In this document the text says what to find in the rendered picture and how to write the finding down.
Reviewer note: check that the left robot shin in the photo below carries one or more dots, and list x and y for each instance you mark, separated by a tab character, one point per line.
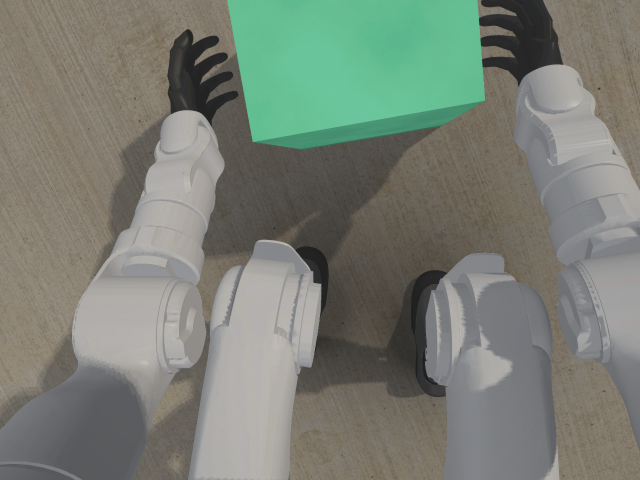
225	295

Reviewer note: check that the left robot upper arm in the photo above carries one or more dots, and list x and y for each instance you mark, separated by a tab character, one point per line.
132	334

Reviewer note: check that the robot right hand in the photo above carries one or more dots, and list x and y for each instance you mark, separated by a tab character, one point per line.
535	44

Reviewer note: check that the robot left hand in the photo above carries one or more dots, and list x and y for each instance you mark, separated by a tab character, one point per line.
185	91

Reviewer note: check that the left robot forearm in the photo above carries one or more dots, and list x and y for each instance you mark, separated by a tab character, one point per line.
171	218

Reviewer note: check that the right robot forearm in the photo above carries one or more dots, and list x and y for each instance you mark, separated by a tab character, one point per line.
582	180

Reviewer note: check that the carton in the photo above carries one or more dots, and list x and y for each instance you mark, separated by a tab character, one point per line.
324	72

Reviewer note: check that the robot right foot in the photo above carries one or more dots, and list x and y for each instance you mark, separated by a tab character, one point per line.
419	303

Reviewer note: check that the right robot upper arm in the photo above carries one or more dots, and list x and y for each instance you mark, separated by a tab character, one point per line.
599	315

